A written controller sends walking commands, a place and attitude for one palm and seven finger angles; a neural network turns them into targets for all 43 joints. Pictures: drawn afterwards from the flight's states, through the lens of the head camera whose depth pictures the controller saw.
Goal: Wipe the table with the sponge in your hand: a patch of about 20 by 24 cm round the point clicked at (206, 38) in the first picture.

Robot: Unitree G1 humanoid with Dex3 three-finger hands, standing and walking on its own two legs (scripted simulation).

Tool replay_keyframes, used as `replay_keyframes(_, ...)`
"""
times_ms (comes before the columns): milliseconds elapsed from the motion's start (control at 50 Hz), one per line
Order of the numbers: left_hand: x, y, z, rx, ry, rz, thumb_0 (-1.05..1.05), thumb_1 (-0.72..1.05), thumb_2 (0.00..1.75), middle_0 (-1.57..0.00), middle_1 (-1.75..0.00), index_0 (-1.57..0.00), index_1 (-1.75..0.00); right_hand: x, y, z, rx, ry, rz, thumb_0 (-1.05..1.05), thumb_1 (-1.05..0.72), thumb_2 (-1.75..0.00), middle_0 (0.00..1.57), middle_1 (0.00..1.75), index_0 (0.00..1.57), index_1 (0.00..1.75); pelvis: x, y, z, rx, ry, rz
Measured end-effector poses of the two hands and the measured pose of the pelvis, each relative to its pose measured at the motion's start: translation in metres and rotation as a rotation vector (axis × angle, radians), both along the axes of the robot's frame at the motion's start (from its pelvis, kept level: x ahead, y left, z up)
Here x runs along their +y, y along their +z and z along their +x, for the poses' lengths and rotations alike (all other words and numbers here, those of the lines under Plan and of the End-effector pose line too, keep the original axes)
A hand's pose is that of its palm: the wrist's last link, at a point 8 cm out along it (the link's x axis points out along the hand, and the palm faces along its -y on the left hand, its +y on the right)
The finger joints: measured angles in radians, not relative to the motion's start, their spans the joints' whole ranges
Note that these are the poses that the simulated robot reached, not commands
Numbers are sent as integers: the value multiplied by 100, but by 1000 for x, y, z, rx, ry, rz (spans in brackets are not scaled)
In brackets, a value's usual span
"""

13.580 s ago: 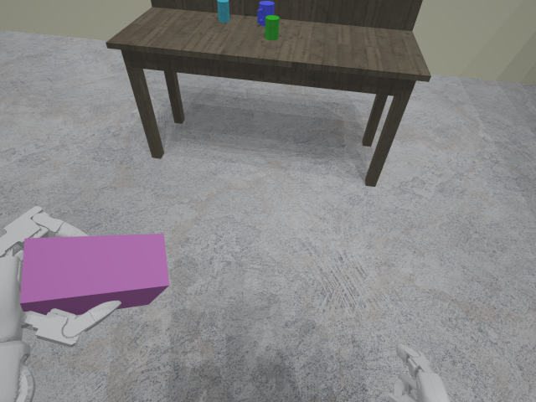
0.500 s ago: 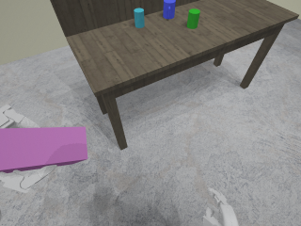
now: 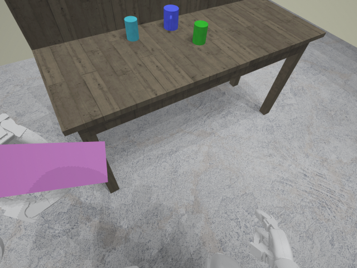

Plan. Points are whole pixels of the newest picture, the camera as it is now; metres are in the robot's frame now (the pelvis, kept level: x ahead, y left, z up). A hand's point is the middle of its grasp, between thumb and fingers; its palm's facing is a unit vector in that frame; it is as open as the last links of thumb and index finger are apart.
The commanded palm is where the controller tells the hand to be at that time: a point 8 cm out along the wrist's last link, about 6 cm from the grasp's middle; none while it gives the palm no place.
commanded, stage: take the last steps up to it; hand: left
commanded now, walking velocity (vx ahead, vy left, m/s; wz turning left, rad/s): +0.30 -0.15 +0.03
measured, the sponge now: (68, 167) +0.24 +0.20 +0.16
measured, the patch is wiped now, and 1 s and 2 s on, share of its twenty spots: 0.00 0.00 0.00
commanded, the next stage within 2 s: none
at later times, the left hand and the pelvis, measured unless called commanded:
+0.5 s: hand (121, 123) +0.32 +0.13 +0.17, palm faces +0.42 -0.80 -0.42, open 9.8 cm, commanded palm +0.26 +0.17 +0.18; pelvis +0.11 -0.11 -0.02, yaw +2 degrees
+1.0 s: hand (193, 89) +0.42 +0.01 +0.18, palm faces +0.42 -0.78 -0.47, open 9.8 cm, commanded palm +0.36 +0.06 +0.18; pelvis +0.22 -0.23 +0.00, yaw +4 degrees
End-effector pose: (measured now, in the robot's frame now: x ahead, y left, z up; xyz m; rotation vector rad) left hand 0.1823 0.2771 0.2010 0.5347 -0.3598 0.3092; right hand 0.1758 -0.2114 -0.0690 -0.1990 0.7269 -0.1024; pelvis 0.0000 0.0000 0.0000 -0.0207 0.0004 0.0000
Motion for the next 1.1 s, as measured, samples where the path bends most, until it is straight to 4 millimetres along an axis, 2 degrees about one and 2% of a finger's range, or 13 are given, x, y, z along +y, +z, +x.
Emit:
replay_keyframes(100,-39,1,16,62,18,41,-1,-48,102,-77,-134,-78,-134,-16,-15,11,25,12,83,1,-90,-90,20,30,20,30,-36,0,25,5,4,-12)
replay_keyframes(160,-61,-8,28,63,58,76,-1,-48,102,-77,-134,-78,-134,-40,-39,22,53,24,102,1,-90,-90,21,30,20,30,-63,-17,40,-5,18,10)
replay_keyframes(220,-79,-16,42,68,79,14,-1,-48,102,-77,-134,-78,-134,-69,-53,33,119,33,66,1,-90,-90,21,30,20,30,-77,-18,49,-20,32,10)
replay_keyframes(360,-98,-7,70,71,67,-5,-1,-48,102,-77,-134,-78,-134,-124,-25,65,155,-9,-46,1,-91,-90,20,30,20,30,-99,-3,81,-1,48,29)
replay_keyframes(440,-100,-9,84,13,47,7,-1,-48,102,-77,-134,-78,-134,-142,-12,93,84,-20,-115,1,-91,-90,20,30,20,30,-104,-13,103,-3,39,17)
replay_keyframes(520,-106,-15,107,-25,41,-12,-1,-48,102,-77,-134,-78,-134,-145,-6,118,25,-21,-103,1,-91,-90,20,29,20,30,-117,-15,116,-23,37,30)
replay_keyframes(620,-133,-2,127,-11,32,-16,-1,-48,102,-77,-134,-78,-134,-138,2,139,1,24,-18,1,-91,-90,20,29,20,30,-139,-1,134,-5,28,3)
replay_keyframes(740,-177,0,145,59,59,24,-1,-48,102,-77,-134,-78,-134,-154,-13,158,8,45,85,1,-90,-90,20,30,20,30,-180,-1,162,3,29,-8)
replay_keyframes(800,-198,-10,156,67,98,42,-1,-48,102,-77,-134,-78,-134,-177,-36,171,36,58,99,1,-90,-90,21,30,20,30,-204,-15,175,-7,44,8)
replay_keyframes(860,-214,-15,171,76,115,-15,-1,-48,102,-77,-134,-78,-134,-204,-46,180,107,66,61,1,-90,-90,21,30,20,30,-216,-13,185,-17,62,19)
replay_keyframes(980,-229,-8,195,96,109,-12,-1,-48,102,-77,-134,-78,-134,-250,-27,203,155,24,-22,1,-91,-90,20,30,20,30,-232,1,213,5,76,43)
replay_keyframes(1060,-229,-6,210,69,105,-2,-1,-48,102,-77,-134,-78,-134,-267,-14,226,129,20,-78,1,-91,-90,20,30,20,30,-236,0,234,13,80,41)
replay_keyframes(1100,-228,-9,219,29,96,1,-1,-48,102,-77,-134,-78,-134,-271,-13,241,91,15,-104,1,-91,-90,20,30,20,30,-235,-9,246,7,73,31)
